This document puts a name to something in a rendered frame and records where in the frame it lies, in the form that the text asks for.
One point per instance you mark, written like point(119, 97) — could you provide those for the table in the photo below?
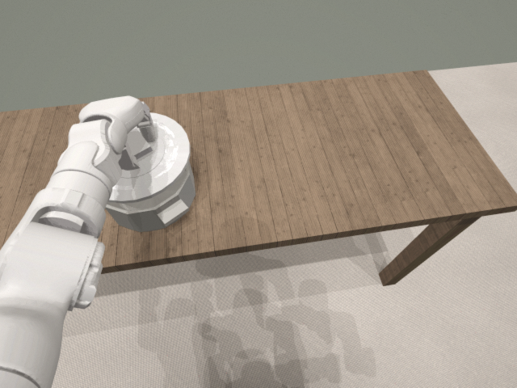
point(287, 164)

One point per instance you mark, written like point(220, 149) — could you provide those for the left robot hand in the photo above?
point(131, 112)

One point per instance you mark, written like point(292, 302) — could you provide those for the robot left upper arm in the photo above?
point(51, 270)

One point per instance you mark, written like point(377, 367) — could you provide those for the left robot forearm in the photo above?
point(81, 185)

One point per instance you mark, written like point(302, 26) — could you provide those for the lid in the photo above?
point(160, 168)

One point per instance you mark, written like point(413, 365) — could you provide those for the pot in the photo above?
point(159, 211)

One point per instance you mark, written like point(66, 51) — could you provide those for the knob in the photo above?
point(138, 145)

